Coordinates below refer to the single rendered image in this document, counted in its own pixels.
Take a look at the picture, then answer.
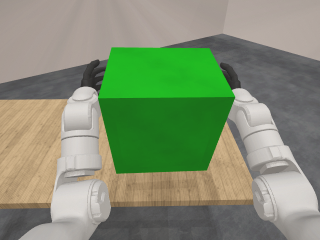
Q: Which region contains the robot left upper arm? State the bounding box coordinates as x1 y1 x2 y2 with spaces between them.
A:
19 178 111 240

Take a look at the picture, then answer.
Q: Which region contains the carton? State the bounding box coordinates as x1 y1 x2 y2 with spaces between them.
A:
98 47 235 174

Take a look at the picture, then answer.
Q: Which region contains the table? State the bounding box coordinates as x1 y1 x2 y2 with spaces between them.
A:
0 99 254 209

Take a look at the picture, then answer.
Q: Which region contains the robot left hand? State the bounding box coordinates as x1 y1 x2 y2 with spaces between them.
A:
80 59 106 96

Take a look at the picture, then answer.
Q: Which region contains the robot right forearm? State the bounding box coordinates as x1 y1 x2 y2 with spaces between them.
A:
228 88 319 209

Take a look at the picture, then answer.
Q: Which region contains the robot left forearm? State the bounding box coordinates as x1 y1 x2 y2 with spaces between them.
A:
50 86 102 220

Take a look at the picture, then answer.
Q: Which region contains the robot right hand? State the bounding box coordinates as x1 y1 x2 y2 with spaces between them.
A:
220 62 241 90

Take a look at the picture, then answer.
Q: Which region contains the robot right upper arm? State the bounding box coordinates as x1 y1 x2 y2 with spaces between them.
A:
251 170 320 240

